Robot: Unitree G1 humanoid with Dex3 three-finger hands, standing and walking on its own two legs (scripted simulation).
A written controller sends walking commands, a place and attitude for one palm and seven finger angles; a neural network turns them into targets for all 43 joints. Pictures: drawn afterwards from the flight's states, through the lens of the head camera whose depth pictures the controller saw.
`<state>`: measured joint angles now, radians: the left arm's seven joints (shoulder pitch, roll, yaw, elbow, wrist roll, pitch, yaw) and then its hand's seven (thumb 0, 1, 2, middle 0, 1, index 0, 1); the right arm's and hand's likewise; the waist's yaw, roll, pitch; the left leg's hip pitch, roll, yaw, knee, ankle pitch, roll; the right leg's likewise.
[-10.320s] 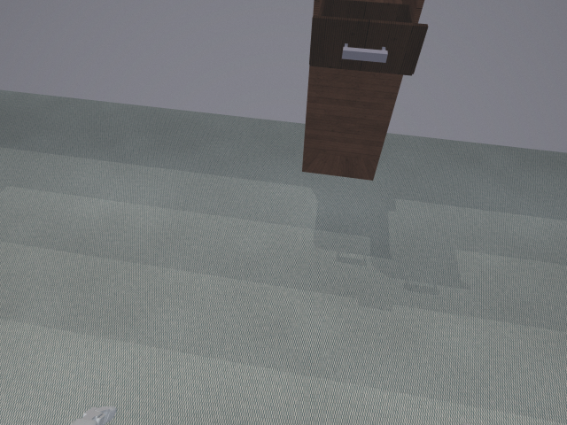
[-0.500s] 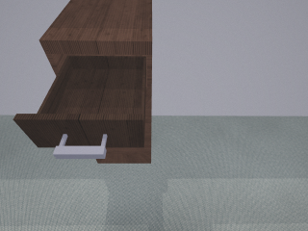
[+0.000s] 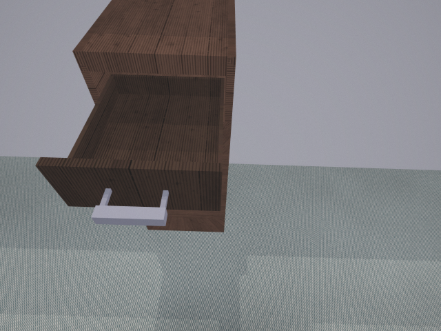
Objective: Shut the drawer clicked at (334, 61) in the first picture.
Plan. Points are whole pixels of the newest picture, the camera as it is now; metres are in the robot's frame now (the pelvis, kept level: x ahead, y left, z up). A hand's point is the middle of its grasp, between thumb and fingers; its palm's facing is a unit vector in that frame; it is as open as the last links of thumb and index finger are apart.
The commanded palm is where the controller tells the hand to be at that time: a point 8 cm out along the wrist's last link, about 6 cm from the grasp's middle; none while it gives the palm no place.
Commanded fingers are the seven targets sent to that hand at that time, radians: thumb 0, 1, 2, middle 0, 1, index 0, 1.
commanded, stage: look again from close up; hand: left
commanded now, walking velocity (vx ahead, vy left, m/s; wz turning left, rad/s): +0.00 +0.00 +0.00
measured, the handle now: (133, 205) +0.32 +0.19 +0.03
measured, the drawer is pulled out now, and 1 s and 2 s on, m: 0.30 0.30 0.30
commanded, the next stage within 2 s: raise the hand and make a fist in 0.02 s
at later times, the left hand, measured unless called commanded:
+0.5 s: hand out of the picture +0.11 +0.15 -0.04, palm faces +0.08 -1.00 -0.04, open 6.4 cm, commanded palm +0.09 +0.22 -0.02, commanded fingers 0.00 0.90 0.90 -0.60 -0.73 -0.60 -0.73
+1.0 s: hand (110, 310) +0.15 +0.17 +0.04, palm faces +0.13 -0.99 -0.12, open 3.7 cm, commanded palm +0.09 +0.22 +0.05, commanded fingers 0.00 0.90 0.90 -1.10 -1.27 -1.10 -1.27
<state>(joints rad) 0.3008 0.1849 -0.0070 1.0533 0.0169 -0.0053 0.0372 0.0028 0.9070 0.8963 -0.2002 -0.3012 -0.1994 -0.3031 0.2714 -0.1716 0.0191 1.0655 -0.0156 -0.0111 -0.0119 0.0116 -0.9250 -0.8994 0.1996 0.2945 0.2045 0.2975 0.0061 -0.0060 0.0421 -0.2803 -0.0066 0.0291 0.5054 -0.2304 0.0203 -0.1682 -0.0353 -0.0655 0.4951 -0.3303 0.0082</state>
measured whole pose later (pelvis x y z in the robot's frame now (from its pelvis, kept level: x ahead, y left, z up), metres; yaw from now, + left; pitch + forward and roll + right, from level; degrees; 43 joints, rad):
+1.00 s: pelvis -0.01 -0.03 -0.04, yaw +0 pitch +8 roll +0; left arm 0.70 0.22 0.25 -0.25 -0.32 -0.31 -0.22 0.02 0.90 0.90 -0.91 -1.07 -0.91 -1.07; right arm 0.31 -0.22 -0.05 0.59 0.05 -0.19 -0.08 0.02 -0.90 -0.90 0.20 0.29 0.20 0.30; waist 0.00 0.04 -0.11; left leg -0.63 0.05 0.00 0.87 -0.38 -0.03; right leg -0.52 0.01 -0.08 0.88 -0.50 -0.04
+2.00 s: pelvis -0.01 -0.03 -0.02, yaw +1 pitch +1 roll -1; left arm 0.70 0.23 0.11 -0.60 -0.25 -0.06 -0.14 0.02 0.90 0.90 -1.40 -1.60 -1.40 -1.60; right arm 0.28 -0.23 0.04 0.55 0.06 -0.31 -0.06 0.02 -0.90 -0.90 0.20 0.30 0.21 0.30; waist 0.04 0.07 -0.10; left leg -0.43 0.04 -0.02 0.75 -0.33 -0.02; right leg -0.30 0.01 -0.10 0.73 -0.44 -0.04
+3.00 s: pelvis -0.02 -0.01 -0.04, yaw +0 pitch +7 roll -1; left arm 0.47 0.16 0.04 -0.22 -0.20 -0.27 -0.12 0.02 0.90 0.90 -1.40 -1.60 -1.40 -1.60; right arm 0.25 -0.22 0.03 0.55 0.02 -0.22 -0.03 0.02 -0.90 -0.90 0.20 0.30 0.21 0.30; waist 0.00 0.04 -0.08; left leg -0.64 0.02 0.00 0.88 -0.37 0.01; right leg -0.51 -0.02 -0.08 0.87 -0.48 -0.01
